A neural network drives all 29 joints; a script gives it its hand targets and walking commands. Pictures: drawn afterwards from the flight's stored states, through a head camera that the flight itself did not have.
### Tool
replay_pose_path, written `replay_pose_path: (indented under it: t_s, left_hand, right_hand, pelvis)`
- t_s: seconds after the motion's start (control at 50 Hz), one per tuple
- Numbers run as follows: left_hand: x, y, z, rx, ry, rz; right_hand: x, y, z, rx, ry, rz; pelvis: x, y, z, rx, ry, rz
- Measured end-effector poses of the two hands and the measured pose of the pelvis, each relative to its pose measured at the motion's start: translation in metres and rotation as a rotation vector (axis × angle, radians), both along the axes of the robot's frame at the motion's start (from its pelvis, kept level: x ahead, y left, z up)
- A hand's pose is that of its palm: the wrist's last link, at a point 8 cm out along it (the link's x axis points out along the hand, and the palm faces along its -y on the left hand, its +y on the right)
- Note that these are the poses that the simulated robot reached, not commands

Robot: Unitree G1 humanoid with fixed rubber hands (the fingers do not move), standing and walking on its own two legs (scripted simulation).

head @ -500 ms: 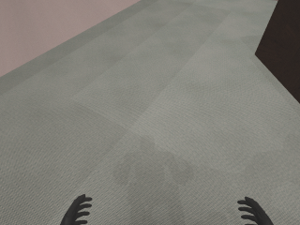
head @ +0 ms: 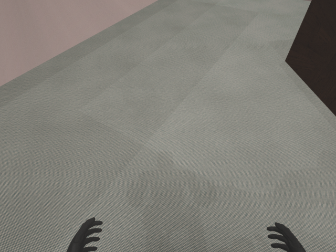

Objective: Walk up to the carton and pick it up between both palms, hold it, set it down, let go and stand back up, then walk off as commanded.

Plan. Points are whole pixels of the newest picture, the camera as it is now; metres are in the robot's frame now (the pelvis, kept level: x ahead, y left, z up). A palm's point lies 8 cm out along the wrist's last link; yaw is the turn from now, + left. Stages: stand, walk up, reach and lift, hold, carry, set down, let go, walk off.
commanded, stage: stand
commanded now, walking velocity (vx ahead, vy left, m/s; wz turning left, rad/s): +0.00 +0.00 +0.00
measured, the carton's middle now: out of the picture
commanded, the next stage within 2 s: none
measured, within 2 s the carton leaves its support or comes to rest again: neither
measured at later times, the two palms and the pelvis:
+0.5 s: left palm out of the picture +0.13 +0.25 -0.08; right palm out of the picture +0.12 -0.26 -0.08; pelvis -0.01 +0.00 +0.00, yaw +0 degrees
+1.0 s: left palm out of the picture +0.11 +0.26 -0.08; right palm out of the picture +0.10 -0.26 -0.08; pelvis -0.03 +0.00 +0.00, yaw +0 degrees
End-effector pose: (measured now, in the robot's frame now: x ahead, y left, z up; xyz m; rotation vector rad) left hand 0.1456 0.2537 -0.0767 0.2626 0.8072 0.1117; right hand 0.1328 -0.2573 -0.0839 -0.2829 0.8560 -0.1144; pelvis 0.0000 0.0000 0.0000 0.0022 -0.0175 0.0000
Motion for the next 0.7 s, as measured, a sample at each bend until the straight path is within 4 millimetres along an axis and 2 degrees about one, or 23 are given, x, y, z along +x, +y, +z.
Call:
replay_pose_path:
  t_s: [0.34, 0.7]
  left_hand:
    - [-0.007, 0.000, 0.001, 0.001, -0.007, 0.001]
    - [-0.023, 0.002, -0.001, 0.001, 0.000, 0.007]
  right_hand:
    - [-0.008, -0.001, 0.000, -0.002, -0.001, -0.002]
    - [-0.024, -0.002, -0.001, -0.004, 0.003, -0.008]
  pelvis:
    - [-0.007, 0.000, 0.000, 0.000, -0.010, 0.000]
    - [-0.020, 0.000, 0.000, 0.000, -0.027, 0.000]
